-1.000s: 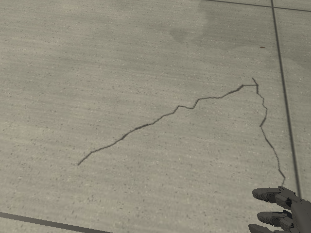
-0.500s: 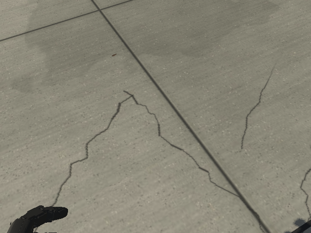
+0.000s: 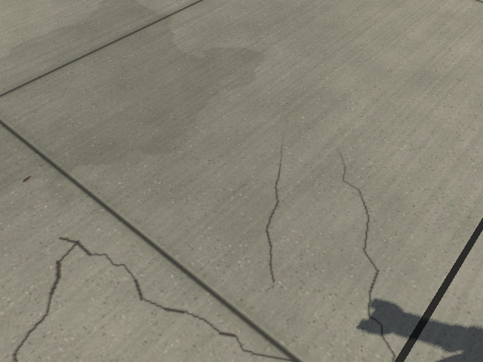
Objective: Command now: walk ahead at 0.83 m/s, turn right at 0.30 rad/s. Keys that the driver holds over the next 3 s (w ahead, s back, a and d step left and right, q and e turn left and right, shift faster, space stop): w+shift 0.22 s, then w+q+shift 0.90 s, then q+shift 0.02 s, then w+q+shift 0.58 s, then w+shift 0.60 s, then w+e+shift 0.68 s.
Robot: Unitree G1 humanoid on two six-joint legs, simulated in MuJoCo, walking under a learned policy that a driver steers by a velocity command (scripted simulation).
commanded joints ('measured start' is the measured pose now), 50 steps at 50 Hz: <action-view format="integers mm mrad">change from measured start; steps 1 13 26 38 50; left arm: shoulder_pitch -47 65 191 96 -214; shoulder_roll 83 94 24 -18 7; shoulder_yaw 14 4 -14 -30 -81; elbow -70 -19 162 89 -92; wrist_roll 10 8 -18 28 -10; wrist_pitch -12 -41 -124 -83 -55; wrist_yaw -19 -4 45 70 32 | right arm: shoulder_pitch -7 127 -182 161 18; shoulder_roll -152 -210 -20 -286 -197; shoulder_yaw -39 -49 -5 -84 -74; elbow -45 99 -31 85 16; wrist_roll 11 29 21 32 37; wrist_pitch -44 -37 32 44 -39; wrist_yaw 7 9 77 23 17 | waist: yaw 13 143 33 -96 -14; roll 149 161 -51 276 35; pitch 104 -10 206 2 143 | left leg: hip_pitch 110 81 -609 451 -192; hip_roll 221 212 104 58 -52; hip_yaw -297 29 -24 -307 -359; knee -322 70 684 249 -285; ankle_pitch -269 934 294 345 291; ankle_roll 122 117 61 367 263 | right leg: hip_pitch -252 529 476 -83 165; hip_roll -51 -28 -307 -59 -203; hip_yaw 24 -265 -254 -269 -145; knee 68 -494 -960 692 -336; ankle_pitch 88 -23 253 -272 316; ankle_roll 27 -85 4 46 111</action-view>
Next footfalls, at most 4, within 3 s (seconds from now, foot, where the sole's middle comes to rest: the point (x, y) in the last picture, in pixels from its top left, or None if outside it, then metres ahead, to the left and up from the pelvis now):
0.28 right None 0.29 -0.17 -0.78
0.74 left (235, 301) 0.72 -0.01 -0.78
1.14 right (230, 189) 1.17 0.00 -0.78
1.62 left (114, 170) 1.27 0.43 -0.78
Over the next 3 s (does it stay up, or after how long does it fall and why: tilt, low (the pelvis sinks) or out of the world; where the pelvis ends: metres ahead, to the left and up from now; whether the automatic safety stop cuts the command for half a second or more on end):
stays up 1.61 1.51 -0.04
